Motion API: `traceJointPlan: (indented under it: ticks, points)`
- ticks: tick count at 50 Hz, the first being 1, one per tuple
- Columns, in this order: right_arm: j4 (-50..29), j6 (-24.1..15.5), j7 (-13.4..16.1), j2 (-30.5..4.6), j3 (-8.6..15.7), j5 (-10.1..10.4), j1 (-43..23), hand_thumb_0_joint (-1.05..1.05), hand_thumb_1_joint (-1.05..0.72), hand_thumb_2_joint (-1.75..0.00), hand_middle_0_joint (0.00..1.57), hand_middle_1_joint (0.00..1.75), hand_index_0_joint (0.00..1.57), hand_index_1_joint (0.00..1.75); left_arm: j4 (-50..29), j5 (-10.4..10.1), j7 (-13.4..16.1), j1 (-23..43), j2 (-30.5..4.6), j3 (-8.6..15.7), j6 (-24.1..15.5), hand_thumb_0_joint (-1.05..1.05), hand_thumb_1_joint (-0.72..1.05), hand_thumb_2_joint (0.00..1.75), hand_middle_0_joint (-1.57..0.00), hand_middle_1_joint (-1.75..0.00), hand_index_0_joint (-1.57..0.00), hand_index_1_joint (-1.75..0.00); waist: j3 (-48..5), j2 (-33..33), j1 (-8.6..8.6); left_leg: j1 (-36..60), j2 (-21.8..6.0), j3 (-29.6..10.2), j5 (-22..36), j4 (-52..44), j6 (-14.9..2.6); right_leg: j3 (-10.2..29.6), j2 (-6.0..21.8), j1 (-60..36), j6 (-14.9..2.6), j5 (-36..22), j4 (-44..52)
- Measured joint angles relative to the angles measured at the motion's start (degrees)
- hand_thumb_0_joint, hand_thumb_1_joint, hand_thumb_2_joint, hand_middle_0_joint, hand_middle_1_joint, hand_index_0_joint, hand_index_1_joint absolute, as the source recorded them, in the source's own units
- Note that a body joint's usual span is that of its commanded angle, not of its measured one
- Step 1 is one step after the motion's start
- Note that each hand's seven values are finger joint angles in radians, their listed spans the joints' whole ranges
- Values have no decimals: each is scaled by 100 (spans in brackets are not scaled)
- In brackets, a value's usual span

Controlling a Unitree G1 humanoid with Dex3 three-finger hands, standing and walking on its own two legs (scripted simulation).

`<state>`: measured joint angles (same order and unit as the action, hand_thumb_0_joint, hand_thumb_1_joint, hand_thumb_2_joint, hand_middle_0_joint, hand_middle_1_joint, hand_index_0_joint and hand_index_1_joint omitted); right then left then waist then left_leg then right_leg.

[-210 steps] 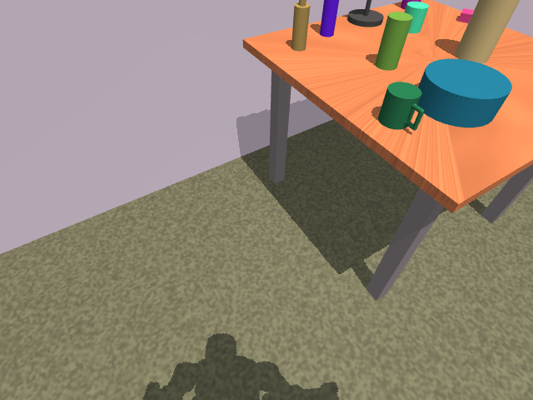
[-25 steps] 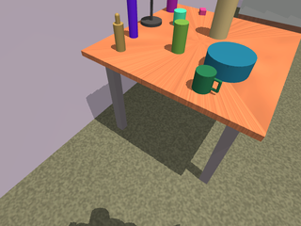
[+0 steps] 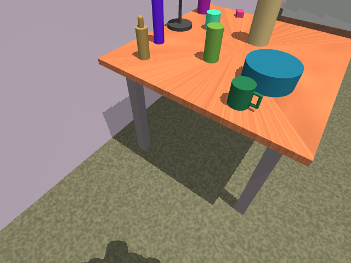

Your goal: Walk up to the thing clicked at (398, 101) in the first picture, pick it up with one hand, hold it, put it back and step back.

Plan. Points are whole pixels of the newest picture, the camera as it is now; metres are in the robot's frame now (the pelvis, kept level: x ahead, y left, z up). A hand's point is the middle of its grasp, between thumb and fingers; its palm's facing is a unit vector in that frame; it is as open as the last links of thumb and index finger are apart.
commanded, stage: walk up
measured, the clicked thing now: (245, 95) +0.67 -0.25 -0.01
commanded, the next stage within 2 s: stand in 0.16 s
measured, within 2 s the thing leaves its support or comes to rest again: neither
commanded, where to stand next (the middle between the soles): +0.06 +0.01 m, yaw +0 degrees
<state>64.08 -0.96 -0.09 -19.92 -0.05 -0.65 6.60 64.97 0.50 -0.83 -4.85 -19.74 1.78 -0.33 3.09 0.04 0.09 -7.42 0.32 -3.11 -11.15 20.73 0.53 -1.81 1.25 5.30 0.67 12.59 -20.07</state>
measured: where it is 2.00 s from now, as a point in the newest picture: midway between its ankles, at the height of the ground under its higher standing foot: outside the picture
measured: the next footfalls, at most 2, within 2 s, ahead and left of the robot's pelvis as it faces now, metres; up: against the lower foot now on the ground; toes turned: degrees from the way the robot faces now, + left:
none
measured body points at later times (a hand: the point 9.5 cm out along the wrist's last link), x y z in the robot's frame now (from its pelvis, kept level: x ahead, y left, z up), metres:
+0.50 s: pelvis +0.00 +0.00 +0.00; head +0.01 -0.01 +0.45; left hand +0.08 +0.30 -0.13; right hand +0.08 -0.30 -0.13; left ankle +0.00 +0.13 -0.75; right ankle -0.02 -0.12 -0.75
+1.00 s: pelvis +0.00 -0.01 +0.00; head +0.01 -0.01 +0.45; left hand +0.07 +0.29 -0.13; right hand +0.06 -0.31 -0.13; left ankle +0.00 +0.13 -0.75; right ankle -0.02 -0.12 -0.75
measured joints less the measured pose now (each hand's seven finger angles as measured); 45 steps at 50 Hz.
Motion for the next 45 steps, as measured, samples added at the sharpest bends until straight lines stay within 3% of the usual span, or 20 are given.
traceJointPlan:
  ticks: [45]
  points:
    - [138, 67, -38, -21, -19, 14, -34, 0, -91, -90, 20, 30, 21, 30, 4, -21, 43, -124, -32, -177, -61, 1, 90, 90, -21, -30, -20, -30, 28, -4, -16, 46, -67, 67, 203, -312, 59, 68, -59, 40, -44, -175, 197]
